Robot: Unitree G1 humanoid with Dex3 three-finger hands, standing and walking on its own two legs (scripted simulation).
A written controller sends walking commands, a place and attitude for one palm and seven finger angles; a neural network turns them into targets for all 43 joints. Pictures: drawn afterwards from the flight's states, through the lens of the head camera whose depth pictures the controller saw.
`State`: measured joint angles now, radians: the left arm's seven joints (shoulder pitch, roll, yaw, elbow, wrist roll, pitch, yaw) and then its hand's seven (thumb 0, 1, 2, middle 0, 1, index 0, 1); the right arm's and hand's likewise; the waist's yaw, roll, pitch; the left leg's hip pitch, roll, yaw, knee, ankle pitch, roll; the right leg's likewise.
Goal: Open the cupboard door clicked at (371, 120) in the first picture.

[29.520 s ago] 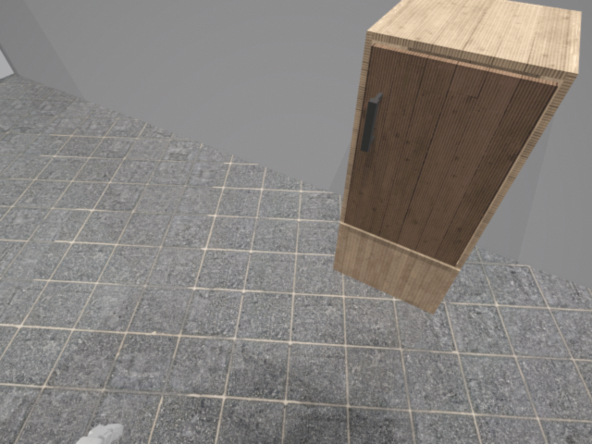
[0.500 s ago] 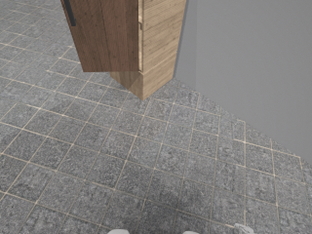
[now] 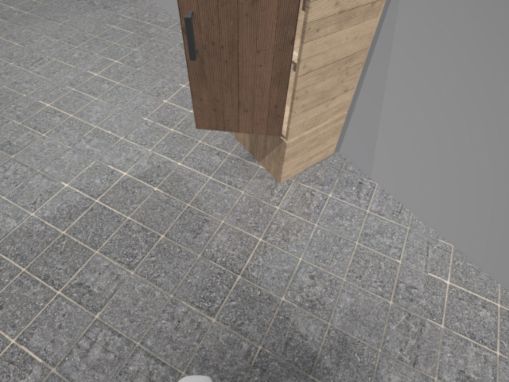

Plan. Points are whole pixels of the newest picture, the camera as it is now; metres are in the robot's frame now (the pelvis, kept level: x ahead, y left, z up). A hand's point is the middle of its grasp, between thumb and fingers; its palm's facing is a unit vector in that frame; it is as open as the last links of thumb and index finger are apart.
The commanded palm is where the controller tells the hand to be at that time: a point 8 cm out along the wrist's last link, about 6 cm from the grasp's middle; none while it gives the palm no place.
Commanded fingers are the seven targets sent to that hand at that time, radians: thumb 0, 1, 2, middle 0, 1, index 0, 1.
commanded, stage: take the last steps up to it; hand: left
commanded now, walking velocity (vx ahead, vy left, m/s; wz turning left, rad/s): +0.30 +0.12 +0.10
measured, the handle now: (192, 35) +1.08 +0.32 -0.03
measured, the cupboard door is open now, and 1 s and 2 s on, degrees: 48 48 48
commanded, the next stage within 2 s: come to a stop and stand still in 1.24 s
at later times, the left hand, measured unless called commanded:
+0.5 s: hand (161, 307) +0.26 +0.21 -0.17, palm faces +0.04 -0.98 -0.21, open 7.4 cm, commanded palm none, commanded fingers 0.00 0.90 0.90 -0.20 -0.30 -0.20 -0.30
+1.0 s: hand (138, 261) +0.35 +0.29 -0.18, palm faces +0.05 -0.99 -0.16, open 7.4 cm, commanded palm none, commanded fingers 0.00 0.90 0.90 -0.20 -0.30 -0.20 -0.30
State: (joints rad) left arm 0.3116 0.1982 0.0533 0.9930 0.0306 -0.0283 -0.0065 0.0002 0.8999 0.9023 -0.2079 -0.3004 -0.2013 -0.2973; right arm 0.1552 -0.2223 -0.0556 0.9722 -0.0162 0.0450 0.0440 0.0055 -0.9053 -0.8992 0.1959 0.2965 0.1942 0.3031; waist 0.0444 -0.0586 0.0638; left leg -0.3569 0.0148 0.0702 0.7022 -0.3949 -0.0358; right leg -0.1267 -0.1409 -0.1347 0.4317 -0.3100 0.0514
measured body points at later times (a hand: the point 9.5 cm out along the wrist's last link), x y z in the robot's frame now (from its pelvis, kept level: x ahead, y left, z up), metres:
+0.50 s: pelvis +0.15 +0.02 -0.02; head +0.17 +0.01 +0.43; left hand +0.25 +0.26 -0.15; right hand +0.11 -0.20 -0.18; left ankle +0.06 +0.13 -0.69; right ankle +0.20 -0.07 -0.74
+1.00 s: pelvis +0.33 +0.11 +0.00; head +0.35 +0.13 +0.45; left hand +0.35 +0.34 -0.16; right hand +0.37 -0.13 -0.14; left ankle +0.34 +0.18 -0.74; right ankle +0.33 -0.03 -0.67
